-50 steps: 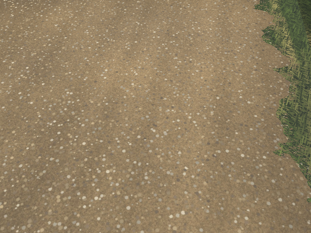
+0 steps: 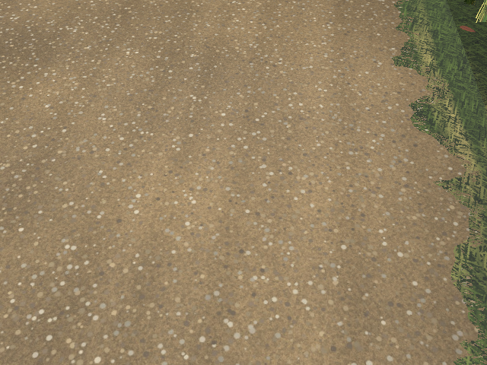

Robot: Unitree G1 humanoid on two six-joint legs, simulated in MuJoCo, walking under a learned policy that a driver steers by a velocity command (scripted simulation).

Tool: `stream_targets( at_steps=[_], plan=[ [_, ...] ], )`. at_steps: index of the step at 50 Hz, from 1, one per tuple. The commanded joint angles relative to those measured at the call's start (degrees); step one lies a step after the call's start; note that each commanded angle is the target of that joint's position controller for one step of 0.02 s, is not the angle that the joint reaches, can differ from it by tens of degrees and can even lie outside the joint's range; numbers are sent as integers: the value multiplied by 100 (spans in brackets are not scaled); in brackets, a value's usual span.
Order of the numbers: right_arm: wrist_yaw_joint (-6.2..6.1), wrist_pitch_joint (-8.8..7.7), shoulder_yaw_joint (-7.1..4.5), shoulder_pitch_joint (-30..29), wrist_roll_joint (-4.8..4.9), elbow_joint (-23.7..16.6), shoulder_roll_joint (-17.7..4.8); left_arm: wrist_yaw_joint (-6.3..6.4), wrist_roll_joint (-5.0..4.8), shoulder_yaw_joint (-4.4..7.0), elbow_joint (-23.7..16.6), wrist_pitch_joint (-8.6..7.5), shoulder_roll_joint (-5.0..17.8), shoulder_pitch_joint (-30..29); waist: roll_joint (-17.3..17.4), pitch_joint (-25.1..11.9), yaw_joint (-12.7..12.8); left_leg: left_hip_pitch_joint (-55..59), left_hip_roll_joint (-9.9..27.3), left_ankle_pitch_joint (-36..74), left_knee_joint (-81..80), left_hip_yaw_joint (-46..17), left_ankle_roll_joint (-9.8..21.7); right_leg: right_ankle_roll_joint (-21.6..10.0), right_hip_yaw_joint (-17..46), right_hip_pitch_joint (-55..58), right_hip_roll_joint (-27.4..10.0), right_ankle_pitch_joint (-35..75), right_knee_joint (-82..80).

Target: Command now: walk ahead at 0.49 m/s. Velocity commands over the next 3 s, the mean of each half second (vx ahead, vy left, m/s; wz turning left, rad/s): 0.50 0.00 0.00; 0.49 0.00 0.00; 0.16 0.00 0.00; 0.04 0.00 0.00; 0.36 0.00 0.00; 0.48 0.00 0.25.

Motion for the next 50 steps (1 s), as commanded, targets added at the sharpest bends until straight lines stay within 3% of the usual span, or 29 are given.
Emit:
stream_targets(
  at_steps=[1,5,10,12,13,14,15,16,17,18,19,20,22,23,26,32,37,40,41,42,43,44,45,46,47,48,50],
  plan=[
    [-121,-79,-129,-194,21,-325,-794,15,54,74,-252,-8,253,87,382,330,227,-504,1613,520,-1073,-1155,955,120,17,-117,-180,963,-917],
    [-190,-12,-151,265,107,-218,-931,-67,-10,32,-486,-62,163,-807,440,367,-104,-18,1550,515,-1007,-912,736,168,-226,129,106,1613,-2417],
    [-211,121,-190,637,145,-40,-978,-251,-72,10,-781,-128,246,-1440,518,531,-259,936,1929,504,-546,-1033,660,21,-236,73,256,977,-3207],
    [-223,179,-228,544,149,-45,-1061,-300,-72,57,-787,-177,385,-1213,627,398,-60,1126,2029,1043,-184,-1077,561,-141,-324,551,388,523,-3428],
    [-224,207,-232,404,141,-80,-1093,-300,-64,132,-691,-197,522,-792,680,157,214,1093,1927,1949,306,-961,467,-253,-479,1212,568,406,-3549],
    [-220,235,-184,325,98,-122,-971,-272,-61,283,-397,-208,787,147,599,-404,639,851,1594,2736,1389,-697,321,-424,-573,2438,721,437,-3604],
    [-218,218,-73,296,-2,-299,-749,-220,4,428,-155,-206,1291,1343,28,-1345,1049,-299,1212,1737,3255,-346,90,-844,546,4281,-273,571,-3492],
    [-147,67,155,1007,36,-327,59,-251,49,528,0,-163,1749,1785,-1608,-2062,711,-2711,143,-1758,5253,-282,-287,-1779,3266,6293,-1524,-347,-4142],
    [-127,-81,24,778,183,-242,-563,-255,30,368,-33,-171,1117,1722,-1103,-2043,859,-3395,372,-2376,6059,-1115,-185,-1699,3859,6239,-1499,-827,-4585],
    [-113,-162,-81,183,298,-437,-953,-235,15,272,-153,-181,843,1145,-760,-1187,760,-3735,690,-1892,6159,-1046,-71,-1392,2936,5479,-1310,-465,-4629],
    [-149,-168,-91,-145,270,-514,-947,-237,27,208,-276,-170,690,614,-232,-803,573,-3487,1000,-1343,5929,-883,-75,-1240,2185,4642,-1085,161,-4758],
    [-182,-129,-124,-311,174,-541,-876,-265,50,158,-319,-165,528,314,-5,-460,414,-3247,1169,-1014,5546,-824,-110,-1158,1682,3945,-851,607,-4958],
    [-190,25,-140,-129,123,-508,-643,-318,101,96,-228,-186,321,281,-138,-267,155,-2682,1333,-691,5119,-810,-134,-1043,1071,3299,-540,1135,-5260],
    [-198,90,-129,-13,124,-490,-505,-312,86,121,-153,-198,420,365,-177,-245,64,-2648,1330,-624,4982,-750,-180,-1116,913,3200,-518,1269,-5368],
    [-222,174,-156,-502,80,-673,-521,-230,83,186,0,-196,641,617,-28,47,95,-3120,1393,-57,4286,-716,-328,-1179,583,3144,-510,1593,-5591],
    [-151,119,-125,-1758,90,-1025,-392,-100,11,193,220,-106,745,1102,-93,320,445,-3046,1165,1362,2310,-462,-374,-919,63,3353,-291,1249,-5744],
    [-12,58,-103,-2448,151,-1304,-437,-62,-37,232,482,-2,790,1472,-134,569,601,-3203,1056,1033,1605,-458,-221,-869,103,4204,-632,1219,-5448],
    [63,-1,-165,-2232,154,-1321,-604,-29,-50,286,500,74,898,1322,-245,377,362,-2592,875,429,1374,-317,-14,-734,90,4495,-753,2130,-4952],
    [56,-13,-239,-1823,146,-1219,-735,-26,-45,297,473,100,946,1193,-324,112,115,-1907,680,320,1318,-145,81,-657,-7,4450,-666,3061,-4486],
    [26,-12,-377,-934,137,-930,-956,-28,-21,261,442,134,854,1098,-259,-392,-308,-725,488,378,1252,0,226,-522,-223,4188,-372,3710,-3483],
    [-28,-5,-514,170,84,-667,-1358,-29,53,174,316,133,689,1091,172,-1194,-686,1076,1250,497,1417,-862,560,-320,-465,3062,-39,2688,-1836],
    [-31,35,-625,762,30,-520,-1832,-104,56,-43,294,11,-56,1800,1632,-2005,-416,3226,2650,-563,900,-3582,1491,106,-506,624,1025,-589,437],
    [-20,33,-472,712,62,-543,-1357,-130,-39,20,380,-145,265,1632,1490,-2174,-512,3244,2760,-978,214,-4584,1439,-6,419,-54,1018,-2298,1233],
    [-25,15,-389,197,98,-613,-1093,-147,-192,145,187,-226,715,1073,1205,-1300,-409,2490,2584,-937,132,-3735,1126,-118,382,-496,682,-1945,1448],
    [-24,13,-324,-361,93,-748,-919,-108,-196,155,81,-241,757,706,747,-778,-212,1546,2388,-455,-5,-2959,953,-148,187,-350,343,-1358,1200],
    [2,5,-268,-760,32,-807,-743,-52,-96,196,64,-202,718,519,474,-356,-21,673,2174,513,-163,-2373,862,-99,90,-36,176,-1008,868],
    [40,-29,-206,-910,-59,-731,-541,5,-24,216,159,-23,459,871,657,-257,333,-150,1859,2176,-290,-1537,775,-10,81,788,34,-832,450]
  ],
)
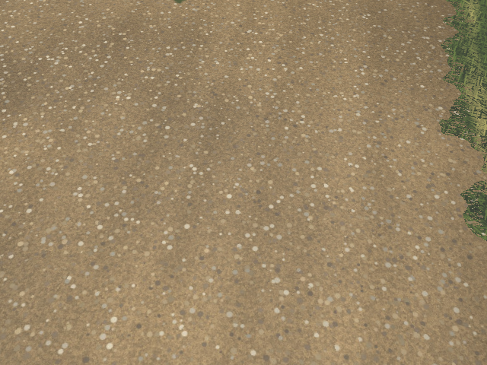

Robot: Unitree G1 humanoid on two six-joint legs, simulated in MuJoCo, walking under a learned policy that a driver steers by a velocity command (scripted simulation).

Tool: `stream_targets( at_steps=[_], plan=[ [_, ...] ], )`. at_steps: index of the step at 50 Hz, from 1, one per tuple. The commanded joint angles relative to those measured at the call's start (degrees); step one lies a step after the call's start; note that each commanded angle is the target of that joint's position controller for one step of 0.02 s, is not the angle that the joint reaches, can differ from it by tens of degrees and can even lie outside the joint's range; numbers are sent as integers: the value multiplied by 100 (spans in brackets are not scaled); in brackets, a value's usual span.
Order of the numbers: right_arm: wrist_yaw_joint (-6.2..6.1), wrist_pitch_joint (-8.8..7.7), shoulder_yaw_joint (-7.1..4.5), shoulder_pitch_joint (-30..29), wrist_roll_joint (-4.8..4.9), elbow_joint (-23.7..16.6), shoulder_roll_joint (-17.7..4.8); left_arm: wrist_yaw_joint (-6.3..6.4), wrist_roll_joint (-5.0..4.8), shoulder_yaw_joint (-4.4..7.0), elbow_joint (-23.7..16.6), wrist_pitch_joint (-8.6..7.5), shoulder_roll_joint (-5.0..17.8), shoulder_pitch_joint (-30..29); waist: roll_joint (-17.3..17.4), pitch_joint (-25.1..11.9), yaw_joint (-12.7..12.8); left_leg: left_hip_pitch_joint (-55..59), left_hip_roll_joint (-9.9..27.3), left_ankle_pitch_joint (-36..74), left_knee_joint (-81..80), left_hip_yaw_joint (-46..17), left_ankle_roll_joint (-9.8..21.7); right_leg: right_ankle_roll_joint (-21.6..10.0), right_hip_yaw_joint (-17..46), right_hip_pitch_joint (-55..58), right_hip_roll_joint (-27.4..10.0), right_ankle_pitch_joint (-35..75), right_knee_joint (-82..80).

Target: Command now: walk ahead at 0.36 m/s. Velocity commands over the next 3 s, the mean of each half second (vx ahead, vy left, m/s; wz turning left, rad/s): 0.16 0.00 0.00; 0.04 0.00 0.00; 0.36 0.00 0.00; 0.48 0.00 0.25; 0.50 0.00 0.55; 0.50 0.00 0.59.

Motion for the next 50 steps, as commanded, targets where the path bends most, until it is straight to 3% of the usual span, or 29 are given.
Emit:
stream_targets(
  at_steps=[1,3,5,8,11,14,15,16,17,18,19,20,22,24,30,45,46,48,50],
  plan=[
    [16,-100,-54,52,-86,-129,-444,86,47,131,-183,78,260,511,598,-444,233,698,1442,2992,-1291,-1213,943,88,127,-471,-382,323,-136],
    [-63,-103,-74,144,-109,-12,-610,115,93,140,-256,145,218,379,599,-407,307,598,1380,3929,-1294,-827,993,210,55,-534,-321,678,-616],
    [-157,-44,-63,151,-96,43,-654,123,135,119,-376,178,178,10,573,-424,270,642,1280,4113,-1270,-545,916,289,12,-557,-313,1213,-1460],
    [-233,40,-59,294,-60,147,-752,88,123,60,-477,206,89,-547,610,-510,54,759,1135,3816,-1228,-302,748,283,-112,-149,-163,1978,-2651],
    [-253,121,-54,436,-31,312,-769,67,109,70,-526,247,207,-847,630,-488,-77,1052,1278,3355,-1101,-453,784,271,-68,28,-75,2034,-3206],
    [-276,201,-48,308,56,406,-715,44,165,100,-520,220,304,-852,591,-442,40,1264,1338,2911,-592,-652,687,92,-95,315,22,1813,-3866],
    [-287,220,-28,331,98,436,-646,46,200,134,-435,196,376,-663,467,-504,152,1248,1153,2508,-295,-650,497,-14,-117,746,63,2408,-4400],
    [-296,202,-3,592,28,462,-551,79,242,217,-350,180,691,-443,135,-728,85,1060,822,1922,94,-545,232,-151,214,1448,-265,4263,-4420],
    [-280,154,28,1235,-82,575,-367,111,251,244,-343,207,930,-451,-431,-1061,-343,358,408,441,406,-382,-14,-552,632,2452,-780,5587,-3966],
    [-307,187,104,1415,-69,703,-96,106,227,147,-246,270,486,-382,-867,-1291,-282,51,261,-860,684,-253,-248,-1025,993,2690,-1109,5318,-3953],
    [-334,278,85,1123,-35,659,-221,81,178,79,-216,315,201,-429,-759,-1197,-195,36,255,-1356,709,-294,-338,-1119,1223,2419,-1160,4418,-4161],
    [-369,383,68,887,8,602,-310,59,178,61,-245,343,210,-669,-656,-1043,-229,82,298,-1331,587,-336,-346,-1018,1260,2083,-1076,3519,-4328],
    [-409,577,49,780,-22,654,-418,23,156,85,-360,362,345,-1199,-459,-694,-342,490,343,-870,45,-363,-301,-625,918,1375,-680,2434,-4390],
    [-416,647,19,794,-13,779,-537,10,106,118,-324,334,385,-1176,-139,-551,-230,571,354,-711,-54,-339,-225,-364,465,1269,-300,2494,-4233],
    [-383,554,51,712,-7,927,-366,100,101,136,-65,387,292,-1054,145,-602,-104,510,421,-139,-101,-354,-226,-409,212,1750,-133,3165,-3846],
    [-441,482,124,1077,-25,1144,-178,157,111,137,261,587,219,-1194,196,28,-37,40,481,-1133,-424,-395,-194,-188,115,1697,44,1782,-4079],
    [-443,483,128,1223,-21,1204,-143,157,114,124,337,596,169,-1100,234,-49,-50,70,482,-1707,-541,-409,-148,-174,46,1712,119,1089,-4087],
    [-467,486,41,1258,46,1149,-400,160,61,163,361,585,262,-1119,526,282,-88,-29,679,-3004,-812,-770,160,-111,-274,1177,440,-586,-3734],
    [-487,395,-65,1428,102,1067,-703,101,4,154,184,435,219,-1583,953,758,-287,339,1484,-3710,-1502,-1848,641,-50,-596,100,609,-424,-2936]
  ],
)
Over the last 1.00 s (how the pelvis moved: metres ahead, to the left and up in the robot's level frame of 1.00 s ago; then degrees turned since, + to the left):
0.55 -0.01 -0.01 1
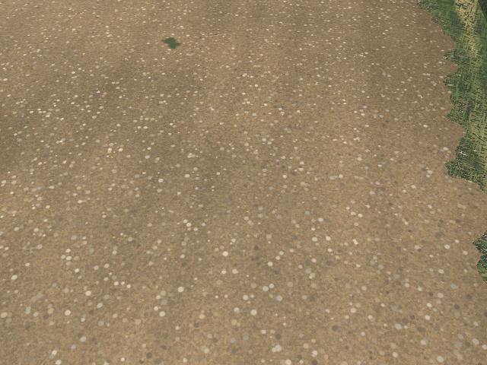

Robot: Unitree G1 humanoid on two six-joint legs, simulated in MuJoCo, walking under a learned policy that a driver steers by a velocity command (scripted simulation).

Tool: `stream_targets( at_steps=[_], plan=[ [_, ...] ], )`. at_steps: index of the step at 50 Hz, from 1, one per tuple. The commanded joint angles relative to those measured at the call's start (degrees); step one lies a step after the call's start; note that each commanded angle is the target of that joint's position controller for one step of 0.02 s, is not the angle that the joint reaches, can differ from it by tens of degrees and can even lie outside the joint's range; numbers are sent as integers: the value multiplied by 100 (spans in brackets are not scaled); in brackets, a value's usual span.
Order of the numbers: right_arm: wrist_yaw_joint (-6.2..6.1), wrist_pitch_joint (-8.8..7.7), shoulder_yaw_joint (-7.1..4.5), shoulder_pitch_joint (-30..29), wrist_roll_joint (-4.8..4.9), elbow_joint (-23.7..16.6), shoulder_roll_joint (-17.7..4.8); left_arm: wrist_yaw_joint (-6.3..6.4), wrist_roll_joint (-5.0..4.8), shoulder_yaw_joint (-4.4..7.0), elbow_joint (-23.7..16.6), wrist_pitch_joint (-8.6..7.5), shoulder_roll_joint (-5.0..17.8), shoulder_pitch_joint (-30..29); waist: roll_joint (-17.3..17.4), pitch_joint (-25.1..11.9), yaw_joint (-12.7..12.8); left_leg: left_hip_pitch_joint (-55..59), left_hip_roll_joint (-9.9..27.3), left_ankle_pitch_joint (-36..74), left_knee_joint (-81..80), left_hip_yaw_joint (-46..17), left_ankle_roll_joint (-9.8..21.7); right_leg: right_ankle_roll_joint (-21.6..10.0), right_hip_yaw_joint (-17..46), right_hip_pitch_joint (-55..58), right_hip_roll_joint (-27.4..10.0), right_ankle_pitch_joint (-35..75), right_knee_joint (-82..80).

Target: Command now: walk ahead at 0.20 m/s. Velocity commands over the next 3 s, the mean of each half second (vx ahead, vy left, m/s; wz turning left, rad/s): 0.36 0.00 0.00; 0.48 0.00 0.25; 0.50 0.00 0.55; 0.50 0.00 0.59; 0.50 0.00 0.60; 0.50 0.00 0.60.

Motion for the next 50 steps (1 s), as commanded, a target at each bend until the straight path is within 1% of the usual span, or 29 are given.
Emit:
stream_targets(
  at_steps=[1,3,5,7,8,9,10,11,12,13,14,15,17,21,25,30,32,33,34,35,36,37,38,39,40,42,44,46,50],
  plan=[
    [-53,-169,-296,342,76,-172,-1233,-78,-73,84,-487,-270,520,-810,924,1082,-170,-902,1732,-1866,-2114,-2165,1104,-111,-162,-809,-58,-474,877],
    [-31,-309,-294,399,65,-177,-1043,-162,-92,93,-518,-428,529,-807,827,1170,-146,-238,1964,-743,-1948,-2199,1196,-202,-13,-1500,-350,-685,1227],
    [39,-349,-287,411,123,-203,-954,-230,-159,78,-520,-532,452,-724,685,1104,-54,21,1752,96,-1649,-1738,1009,-253,-153,-1291,-385,-800,627],
    [105,-325,-290,153,133,-312,-1019,-258,-158,159,-207,-558,482,81,630,716,361,-800,1213,1121,-1069,-1047,727,-240,-615,657,93,-42,-237],
    [121,-335,-290,58,105,-359,-1057,-256,-145,278,42,-537,680,842,527,322,687,-1199,943,2192,-323,-716,584,-301,-484,1699,164,239,-288],
    [126,-366,-224,-121,101,-532,-820,-226,-121,429,192,-548,1194,1689,-531,-52,986,-2143,294,2492,1591,-3,175,-781,1254,2701,-844,-177,-1055],
    [107,-472,-107,-61,94,-739,-358,-278,-81,429,300,-573,1505,2348,-1880,-667,1034,-3350,-388,-385,3528,-44,-68,-1621,3975,3557,-2200,-667,-2269],
    [139,-549,-196,-335,220,-833,-634,-288,-10,224,252,-657,1024,1892,-1152,-362,763,-3818,-66,-610,4457,-759,98,-1581,4197,3140,-2378,-1037,-2337],
    [187,-588,-229,-496,301,-903,-747,-294,-3,120,70,-702,782,1335,-808,49,559,-4011,242,-108,4629,-754,286,-1356,3416,2660,-2205,-962,-2310],
    [187,-603,-258,-539,280,-881,-759,-318,17,47,-43,-721,660,986,-442,181,399,-3897,492,454,4381,-678,397,-1138,2723,2270,-1941,-734,-2405],
    [168,-586,-309,-534,218,-862,-759,-335,32,3,-110,-729,623,820,-322,286,281,-3724,660,835,4005,-619,419,-982,2190,1959,-1733,-283,-2488],
    [166,-537,-354,-469,178,-839,-783,-326,57,-41,-104,-713,544,817,-363,269,183,-3426,751,1043,3738,-569,401,-863,1746,1737,-1516,70,-2574],
    [180,-444,-379,-504,157,-847,-676,-266,76,-59,-37,-686,613,1081,-377,279,144,-3316,771,1263,3324,-412,271,-860,1311,1621,-1375,618,-2705],
    [184,-378,-363,-1424,84,-1209,-582,-118,93,-32,-32,-645,884,1372,-276,482,273,-3818,767,1980,2079,-322,-25,-949,1016,1656,-1412,1063,-2908],
    [275,-396,-293,-2178,107,-1435,-547,-75,50,0,-48,-618,916,1614,-384,589,453,-3570,579,2679,951,-139,-84,-880,617,1649,-1334,1258,-2979],
    [443,-466,-227,-2754,153,-1703,-606,-67,-29,67,49,-537,944,1889,-418,736,506,-3466,470,2508,256,-124,132,-801,418,2287,-1602,1545,-2664],
    [501,-484,-266,-2557,166,-1713,-766,-62,-32,131,12,-503,1086,1732,-551,525,301,-3009,326,2151,97,23,329,-681,209,2585,-1694,2416,-2300],
    [509,-483,-334,-2236,159,-1656,-911,-57,-20,160,-17,-484,1163,1646,-658,240,96,-2430,133,2011,123,182,449,-600,67,2658,-1677,3508,-1853],
    [507,-468,-455,-1486,151,-1448,-1100,-49,5,162,-44,-444,1160,1547,-678,-224,-315,-1451,-120,1940,145,359,603,-461,-190,2551,-1503,4503,-892],
    [489,-434,-601,-472,161,-1136,-1361,-31,53,113,-105,-416,1046,1550,-563,-820,-729,-23,-149,1901,216,213,789,-254,-440,1902,-1233,4481,454],
    [455,-404,-739,398,73,-989,-1918,-73,142,-26,-277,-471,590,2001,669,-1663,-623,2142,1186,1178,57,-2171,1517,91,-589,-214,-621,2395,2729],
    [471,-387,-678,521,100,-953,-1866,-147,70,-162,-305,-684,251,2048,1512,-2259,-452,2882,2029,-29,-1372,-4846,2072,236,134,-1550,239,-1340,4197],
    [487,-430,-543,121,90,-1027,-1483,-199,-114,-53,-476,-868,703,1471,1132,-1676,-495,2507,1849,-224,-1591,-4542,1753,35,733,-2240,-125,-1217,4714],
    [478,-472,-478,-353,63,-1182,-1256,-195,-209,-22,-670,-962,921,931,755,-1053,-401,1722,1656,294,-1580,-3685,1551,-93,634,-2390,-387,-769,4624],
    [494,-513,-414,-802,13,-1296,-1101,-142,-141,13,-716,-991,969,696,153,-632,-182,751,1430,1031,-1688,-2982,1459,-122,586,-2114,-639,-296,4175],
    [493,-543,-327,-1153,-69,-1401,-859,-64,7,100,-733,-860,969,796,159,-448,211,-336,1084,1674,-1901,-2314,1362,-110,650,-1334,-925,44,3417],
    [433,-540,-347,-991,-10,-1395,-1007,-17,55,106,-816,-726,829,760,250,-273,299,-777,966,1769,-2105,-2045,1429,20,580,-1197,-929,108,2867],
    [323,-544,-393,-665,25,-1361,-1198,28,108,126,-1020,-660,857,293,219,-25,200,-923,914,1754,-2257,-1909,1467,217,524,-1484,-862,628,2100],
    [181,-484,-405,-180,45,-1331,-1243,-25,85,119,-1349,-693,786,-639,349,134,-78,-885,686,1807,-2188,-1677,1196,371,514,-1521,-574,1977,518]
  ],
)
Over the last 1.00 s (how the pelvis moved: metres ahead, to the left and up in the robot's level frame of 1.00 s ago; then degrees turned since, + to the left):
0.15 -0.03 -0.01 0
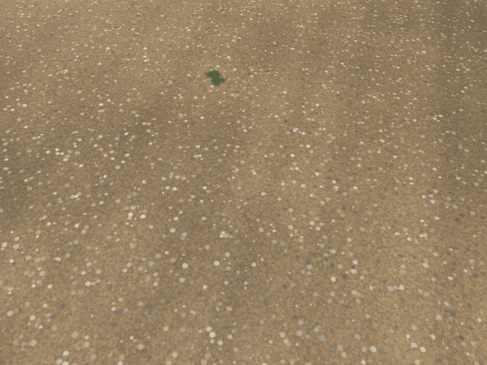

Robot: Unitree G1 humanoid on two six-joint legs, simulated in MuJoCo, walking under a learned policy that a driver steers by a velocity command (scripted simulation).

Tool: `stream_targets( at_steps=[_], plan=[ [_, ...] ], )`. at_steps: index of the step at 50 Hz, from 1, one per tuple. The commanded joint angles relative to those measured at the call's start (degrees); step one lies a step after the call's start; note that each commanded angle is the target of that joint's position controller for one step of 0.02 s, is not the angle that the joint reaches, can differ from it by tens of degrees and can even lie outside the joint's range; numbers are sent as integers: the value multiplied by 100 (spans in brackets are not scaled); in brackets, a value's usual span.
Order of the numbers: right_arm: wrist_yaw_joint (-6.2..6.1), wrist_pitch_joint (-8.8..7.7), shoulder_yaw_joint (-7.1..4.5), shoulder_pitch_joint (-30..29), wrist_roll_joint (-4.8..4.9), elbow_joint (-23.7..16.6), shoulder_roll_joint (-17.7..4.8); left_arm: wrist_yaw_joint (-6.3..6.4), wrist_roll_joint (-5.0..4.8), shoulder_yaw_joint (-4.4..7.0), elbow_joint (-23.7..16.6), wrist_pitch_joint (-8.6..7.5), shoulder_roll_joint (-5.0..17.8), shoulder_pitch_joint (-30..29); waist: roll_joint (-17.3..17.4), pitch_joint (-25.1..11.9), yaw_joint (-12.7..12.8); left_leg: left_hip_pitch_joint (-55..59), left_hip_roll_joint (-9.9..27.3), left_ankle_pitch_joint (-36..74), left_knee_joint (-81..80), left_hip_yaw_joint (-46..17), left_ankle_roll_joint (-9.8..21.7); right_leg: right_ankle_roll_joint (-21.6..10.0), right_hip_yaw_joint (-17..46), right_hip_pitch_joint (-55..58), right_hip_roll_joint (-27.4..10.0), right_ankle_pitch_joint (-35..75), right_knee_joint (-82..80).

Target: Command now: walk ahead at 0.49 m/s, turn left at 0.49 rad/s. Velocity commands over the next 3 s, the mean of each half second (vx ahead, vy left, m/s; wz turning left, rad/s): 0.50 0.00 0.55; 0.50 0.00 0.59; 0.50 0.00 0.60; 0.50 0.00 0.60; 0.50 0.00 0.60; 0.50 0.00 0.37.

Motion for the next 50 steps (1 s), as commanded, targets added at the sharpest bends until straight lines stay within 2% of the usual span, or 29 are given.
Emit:
stream_targets(
  at_steps=[1,4,7,10,11,12,13,14,15,16,17,19,23,28,31,33,35,36,37,38,39,40,41,42,43,44,45,47,50],
  plan=[
    [-126,-48,-205,-31,40,-387,-1001,-46,-14,52,-398,-62,279,-419,618,167,87,-519,1281,227,-765,-1122,716,101,-135,356,279,958,-1028],
    [-147,-1,-213,242,79,-335,-995,-130,-69,-1,-603,-106,238,-902,644,198,-91,-309,1320,105,-555,-1260,643,111,-149,561,433,1085,-1557],
    [-178,74,-233,393,103,-329,-1009,-218,-97,-4,-784,-186,381,-1141,646,169,-121,253,1478,200,-70,-1627,608,85,-55,639,518,750,-2010],
    [-211,148,-279,232,81,-458,-1081,-241,-113,76,-724,-282,643,-585,914,-74,253,395,1487,933,584,-1922,481,-93,-155,1585,625,115,-2291],
    [-195,146,-233,109,61,-568,-945,-208,-61,176,-554,-313,850,132,864,-537,598,181,1165,1388,1303,-1765,324,-294,-128,2652,517,114,-2337],
    [-162,126,-131,-23,-21,-753,-682,-160,18,273,-426,-318,1203,1183,395,-1429,1052,-605,781,820,2876,-1302,114,-667,666,4267,-404,-70,-2081],
    [-130,42,2,803,119,-893,-197,-157,58,387,-259,-210,1626,1763,-1545,-2250,716,-2754,-43,-2043,4715,-555,-290,-1564,3169,6328,-1765,-951,-2456],
    [-153,28,-73,848,225,-813,-746,-185,-26,253,-319,-172,1058,1651,-1380,-2049,741,-3516,424,-2512,5611,-726,-294,-1529,3837,6204,-1884,-1863,-2777],
    [-159,53,-177,305,220,-888,-1137,-177,-48,139,-449,-146,634,1308,-707,-1230,837,-3733,658,-2022,5818,-680,-299,-1244,2899,5437,-1615,-1760,-2858],
    [-175,86,-193,-16,173,-958,-1102,-180,-12,94,-495,-110,539,978,-200,-730,731,-3541,897,-1549,5724,-478,-342,-1073,2084,4605,-1349,-1131,-2979],
    [-169,98,-212,-207,104,-1030,-1018,-190,15,63,-468,-83,435,770,-129,-371,626,-3395,1045,-1249,5450,-440,-361,-1023,1588,3977,-1131,-621,-3153],
    [-105,182,-219,-159,142,-1120,-768,-197,67,47,-400,-89,386,673,-397,-182,430,-3012,1283,-970,5149,-358,-353,-968,864,3361,-875,-228,-3475],
    [-62,288,-173,-514,111,-1445,-578,-171,6,149,-262,-140,631,777,-210,-42,391,-3321,1409,-419,4499,-270,-460,-1160,86,3261,-944,621,-3801],
    [107,233,-97,-1280,103,-1741,-516,-116,-15,200,-214,-53,834,926,-123,127,626,-3085,1297,949,2939,107,-425,-959,-946,3400,-736,954,-3848],
    [209,241,-61,-1828,103,-2002,-499,-102,-82,232,-135,32,979,1235,-97,303,807,-3058,1188,944,2356,378,-337,-875,-1209,3787,-869,996,-3751],
    [270,255,-76,-2008,109,-2160,-569,-99,-138,262,-90,113,1081,1341,-144,370,787,-3034,1093,557,2119,513,-207,-782,-1339,4145,-1006,1416,-3528],
    [298,282,-163,-1834,88,-2224,-751,-73,-177,306,-113,192,1249,1306,-323,158,560,-2479,768,-41,2010,811,9,-672,-1547,4356,-1042,3086,-2878],
    [292,300,-255,-1436,85,-2162,-914,-51,-190,330,-130,242,1336,1287,-410,-114,298,-1888,529,-301,1973,967,146,-616,-1649,4363,-1010,3987,-2203],
    [261,309,-409,-568,101,-1938,-1154,-26,-205,320,-161,290,1335,1203,-326,-549,-202,-710,263,-28,1605,1064,343,-477,-1812,4041,-850,4268,-1096],
    [147,360,-621,456,108,-1661,-1581,-1,-108,247,-240,273,1166,1260,78,-1076,-649,1100,506,128,1497,388,617,-219,-1832,2756,-650,3035,535],
    [70,348,-699,365,144,-1663,-2253,-83,146,-26,-568,134,264,1709,1700,-1386,44,2934,2022,-277,1184,-2623,1484,108,-1569,113,395,-2480,2580],
    [103,254,-579,596,73,-1890,-1996,-171,-73,-32,-725,-128,579,1323,1327,-2414,-263,3404,2622,-1157,206,-4613,2017,76,-126,-649,743,-3170,3460],
    [134,175,-470,453,21,-1802,-1606,-222,-299,60,-902,-245,906,705,872,-1657,-389,3009,2432,-839,64,-3805,1666,-39,22,-1188,454,-2592,3447],
    [132,129,-411,140,58,-1812,-1411,-209,-257,23,-918,-298,842,624,575,-1089,-171,2155,2180,-433,75,-3024,1450,-127,-20,-1062,215,-2085,2966],
    [123,122,-345,-333,53,-1900,-1226,-161,-107,45,-826,-290,843,668,265,-733,115,1241,1935,97,38,-2456,1267,-96,-13,-609,15,-1762,2465],
    [109,117,-283,-630,-9,-2002,-1079,-150,-35,99,-791,-220,920,801,347,-564,348,581,1770,651,-74,-2087,1187,-64,23,-148,-111,-1574,2127],
    [94,116,-269,-740,-40,-2050,-1063,-163,-14,119,-801,-133,913,881,411,-494,470,194,1687,867,-208,-1961,1186,-12,16,122,-130,-1480,1932],
    [39,82,-294,-674,-2,-2016,-1153,-155,51,92,-878,-18,735,841,369,-397,526,-259,1575,1345,-338,-1651,1246,154,-107,267,-69,-1235,1463],
    [-81,92,-339,-403,31,-1911,-1298,-145,90,14,-1099,21,523,228,404,-180,350,-531,1295,1325,-374,-1240,1077,322,-180,219,113,-154,305]
  ],
)
Over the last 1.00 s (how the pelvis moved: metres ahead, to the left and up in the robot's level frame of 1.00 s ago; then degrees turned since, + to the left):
0.43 0.05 0.02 9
